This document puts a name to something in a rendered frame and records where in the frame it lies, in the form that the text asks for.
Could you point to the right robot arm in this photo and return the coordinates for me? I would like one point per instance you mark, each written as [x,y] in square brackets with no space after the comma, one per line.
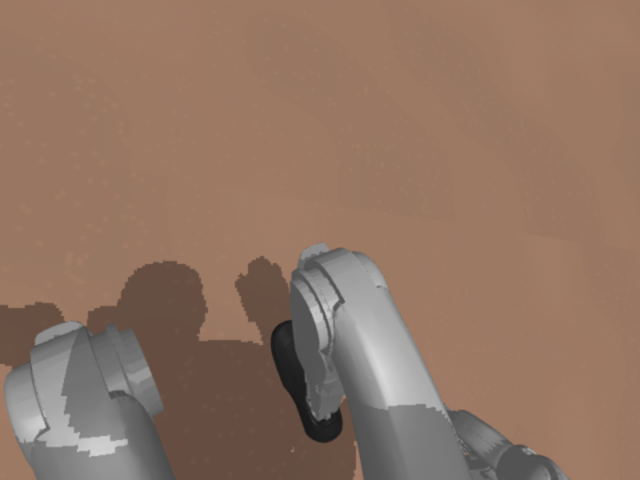
[519,462]

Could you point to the right robot foot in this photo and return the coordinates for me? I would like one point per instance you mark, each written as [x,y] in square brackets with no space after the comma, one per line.
[293,379]

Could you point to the right robot hand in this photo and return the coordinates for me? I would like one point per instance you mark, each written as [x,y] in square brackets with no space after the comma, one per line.
[480,440]

